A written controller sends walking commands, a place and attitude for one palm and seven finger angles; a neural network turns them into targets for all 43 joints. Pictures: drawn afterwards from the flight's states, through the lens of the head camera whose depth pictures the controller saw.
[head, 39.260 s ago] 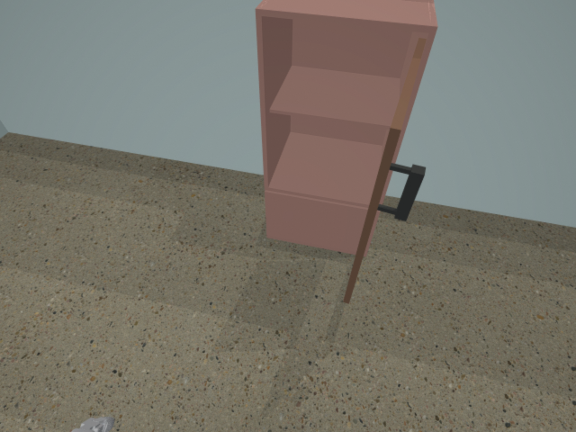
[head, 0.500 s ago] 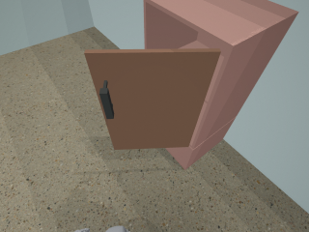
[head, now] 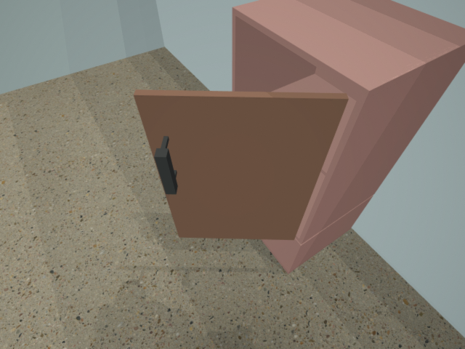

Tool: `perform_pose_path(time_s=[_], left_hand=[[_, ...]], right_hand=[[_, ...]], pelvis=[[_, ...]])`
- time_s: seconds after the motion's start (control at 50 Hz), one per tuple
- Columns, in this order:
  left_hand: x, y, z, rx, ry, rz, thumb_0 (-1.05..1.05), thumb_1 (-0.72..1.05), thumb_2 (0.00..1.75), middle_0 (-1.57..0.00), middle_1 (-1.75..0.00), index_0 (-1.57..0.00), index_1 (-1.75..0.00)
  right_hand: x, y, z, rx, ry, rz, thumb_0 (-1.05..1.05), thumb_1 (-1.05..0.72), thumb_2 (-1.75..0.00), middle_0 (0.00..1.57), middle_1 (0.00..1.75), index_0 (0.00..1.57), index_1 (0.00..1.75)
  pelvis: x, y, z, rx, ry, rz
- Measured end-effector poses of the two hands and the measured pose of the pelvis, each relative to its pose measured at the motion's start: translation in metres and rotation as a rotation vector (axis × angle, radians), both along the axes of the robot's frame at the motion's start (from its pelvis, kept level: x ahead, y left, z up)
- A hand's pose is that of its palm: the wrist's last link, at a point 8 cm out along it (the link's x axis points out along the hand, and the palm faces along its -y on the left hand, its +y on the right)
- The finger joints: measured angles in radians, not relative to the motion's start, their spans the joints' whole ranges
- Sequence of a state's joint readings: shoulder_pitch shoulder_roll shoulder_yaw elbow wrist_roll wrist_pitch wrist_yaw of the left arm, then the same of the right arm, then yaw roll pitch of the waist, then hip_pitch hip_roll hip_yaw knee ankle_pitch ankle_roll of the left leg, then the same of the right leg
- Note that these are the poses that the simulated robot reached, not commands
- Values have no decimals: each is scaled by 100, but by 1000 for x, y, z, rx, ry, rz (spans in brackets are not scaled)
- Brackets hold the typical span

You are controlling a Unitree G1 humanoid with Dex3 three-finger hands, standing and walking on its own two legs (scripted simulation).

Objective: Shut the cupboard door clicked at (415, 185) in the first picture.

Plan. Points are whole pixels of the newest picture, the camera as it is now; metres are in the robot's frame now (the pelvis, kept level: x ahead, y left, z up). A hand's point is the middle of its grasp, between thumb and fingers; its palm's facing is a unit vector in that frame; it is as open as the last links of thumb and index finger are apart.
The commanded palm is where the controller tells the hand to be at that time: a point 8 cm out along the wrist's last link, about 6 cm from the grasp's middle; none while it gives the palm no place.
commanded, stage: come to a stop and stand still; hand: left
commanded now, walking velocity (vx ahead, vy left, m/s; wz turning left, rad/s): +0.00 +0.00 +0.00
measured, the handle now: (168, 165) +0.48 +0.19 -0.02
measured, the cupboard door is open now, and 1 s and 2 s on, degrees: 55 55 55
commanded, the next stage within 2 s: look again from close up in 0.54 s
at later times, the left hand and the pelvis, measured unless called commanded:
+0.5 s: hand out of the picture +0.01 +0.24 -0.16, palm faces -0.03 -0.97 -0.23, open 7.4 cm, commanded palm none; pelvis -0.05 +0.05 +0.00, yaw -2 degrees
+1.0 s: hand out of the picture -0.01 +0.22 -0.17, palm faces -0.02 -0.99 -0.16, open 7.4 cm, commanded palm none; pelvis -0.01 +0.05 +0.01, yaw -2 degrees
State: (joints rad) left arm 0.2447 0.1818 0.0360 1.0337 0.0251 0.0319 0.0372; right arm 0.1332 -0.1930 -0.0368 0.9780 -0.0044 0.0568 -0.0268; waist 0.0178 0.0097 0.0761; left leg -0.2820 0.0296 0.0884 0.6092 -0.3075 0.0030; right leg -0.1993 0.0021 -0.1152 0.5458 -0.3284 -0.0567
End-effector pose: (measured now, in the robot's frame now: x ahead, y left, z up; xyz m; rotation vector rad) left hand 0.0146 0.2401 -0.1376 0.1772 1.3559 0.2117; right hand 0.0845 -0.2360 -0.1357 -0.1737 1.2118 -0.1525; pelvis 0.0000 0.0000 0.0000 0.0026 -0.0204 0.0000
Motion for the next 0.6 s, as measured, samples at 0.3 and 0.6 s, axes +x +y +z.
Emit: perform_pose_path(time_s=[0.3, 0.6], left_hand=[[20, 33, 7, -9, -187, -106, 0, 90, 89, -21, -30, -20, -30], [-34, 45, 1, -32, -31, -87, 0, 91, 89, -20, -30, -20, -30]], right_hand=[[-90, 41, 1, 19, 26, -25, 1, -92, -89, 20, 30, 20, 30], [-129, 57, 2, 27, 135, -38, 1, -91, -89, 20, 30, 20, 30]], pelvis=[[-38, 36, -1, -9, -12, -23], [-41, 50, 5, -4, 5, -28]])
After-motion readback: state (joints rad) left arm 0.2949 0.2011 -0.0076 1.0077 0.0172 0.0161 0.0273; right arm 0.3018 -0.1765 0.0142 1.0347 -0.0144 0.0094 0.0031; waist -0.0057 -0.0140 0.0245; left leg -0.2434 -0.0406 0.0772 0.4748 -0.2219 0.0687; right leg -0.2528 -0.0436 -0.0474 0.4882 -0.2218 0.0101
